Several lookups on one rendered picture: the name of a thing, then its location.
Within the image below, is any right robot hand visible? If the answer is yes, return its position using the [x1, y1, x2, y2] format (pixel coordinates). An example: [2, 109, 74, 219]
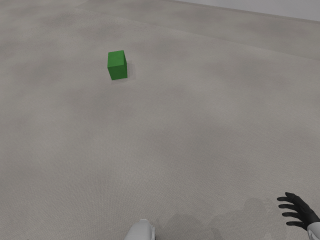
[277, 192, 320, 231]

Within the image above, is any robot left thigh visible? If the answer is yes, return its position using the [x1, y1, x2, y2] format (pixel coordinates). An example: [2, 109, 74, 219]
[123, 222, 155, 240]

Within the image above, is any carton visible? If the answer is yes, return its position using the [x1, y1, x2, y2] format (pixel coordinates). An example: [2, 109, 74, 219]
[107, 50, 128, 80]

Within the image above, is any robot right forearm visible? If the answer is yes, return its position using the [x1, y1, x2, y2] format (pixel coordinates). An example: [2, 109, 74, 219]
[307, 222, 320, 240]

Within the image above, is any robot left shin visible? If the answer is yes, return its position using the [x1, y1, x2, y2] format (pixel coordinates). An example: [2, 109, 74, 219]
[139, 219, 149, 223]

